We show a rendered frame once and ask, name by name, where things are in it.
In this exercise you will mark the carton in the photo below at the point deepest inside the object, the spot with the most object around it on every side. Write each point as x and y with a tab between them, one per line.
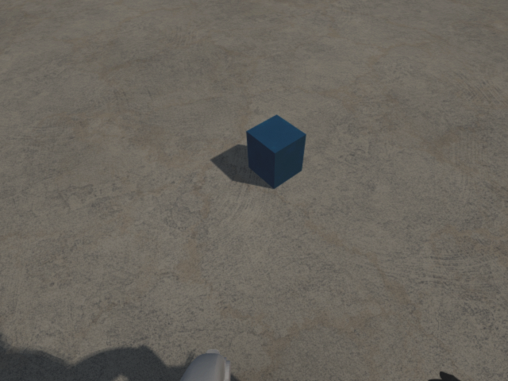
275	150

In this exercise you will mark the robot left thigh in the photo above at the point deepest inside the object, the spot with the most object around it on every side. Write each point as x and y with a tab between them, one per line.
208	367

